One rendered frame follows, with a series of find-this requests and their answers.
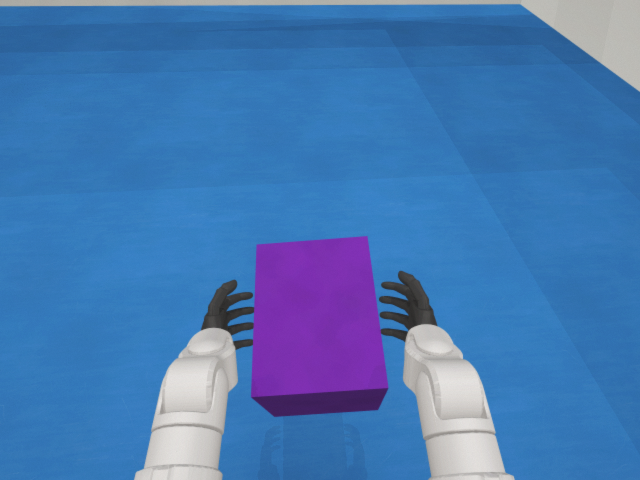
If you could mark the carton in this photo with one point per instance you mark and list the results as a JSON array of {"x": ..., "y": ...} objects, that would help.
[{"x": 317, "y": 345}]

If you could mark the robot left hand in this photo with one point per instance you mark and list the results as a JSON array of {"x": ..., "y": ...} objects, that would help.
[{"x": 218, "y": 316}]

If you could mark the robot right hand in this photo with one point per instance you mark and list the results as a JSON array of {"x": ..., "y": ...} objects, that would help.
[{"x": 417, "y": 306}]

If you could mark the right robot forearm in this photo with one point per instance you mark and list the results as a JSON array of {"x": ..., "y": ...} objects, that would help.
[{"x": 455, "y": 418}]

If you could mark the left robot forearm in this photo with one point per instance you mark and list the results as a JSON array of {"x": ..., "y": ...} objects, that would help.
[{"x": 190, "y": 414}]

